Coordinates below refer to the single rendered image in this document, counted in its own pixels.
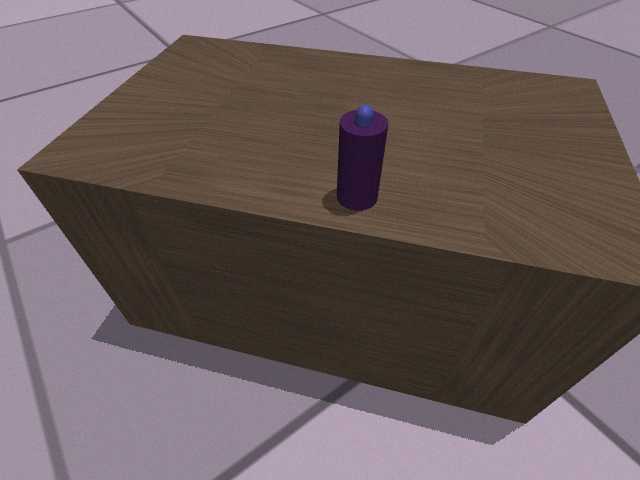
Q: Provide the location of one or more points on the bottle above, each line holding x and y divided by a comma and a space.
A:
362, 139

